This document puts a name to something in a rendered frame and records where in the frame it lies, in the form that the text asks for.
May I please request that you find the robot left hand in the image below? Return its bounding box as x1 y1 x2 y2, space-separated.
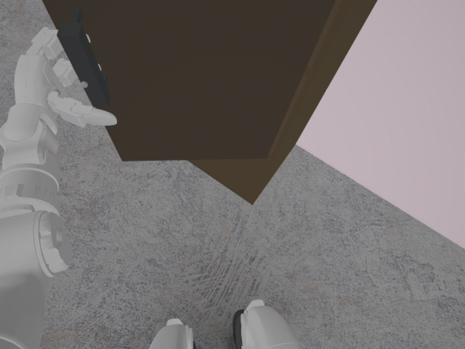
15 27 117 127

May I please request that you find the left robot forearm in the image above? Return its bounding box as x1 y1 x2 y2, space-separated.
0 103 60 219

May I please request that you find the robot left upper arm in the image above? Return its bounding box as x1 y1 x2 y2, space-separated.
0 210 73 349

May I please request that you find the handle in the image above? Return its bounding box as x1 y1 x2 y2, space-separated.
57 6 110 108

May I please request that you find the cupboard door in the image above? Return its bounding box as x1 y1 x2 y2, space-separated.
42 0 336 161

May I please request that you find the robot right shin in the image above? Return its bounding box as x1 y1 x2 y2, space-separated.
241 300 264 349

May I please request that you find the robot right thigh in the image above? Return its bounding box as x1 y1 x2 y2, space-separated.
240 305 305 349

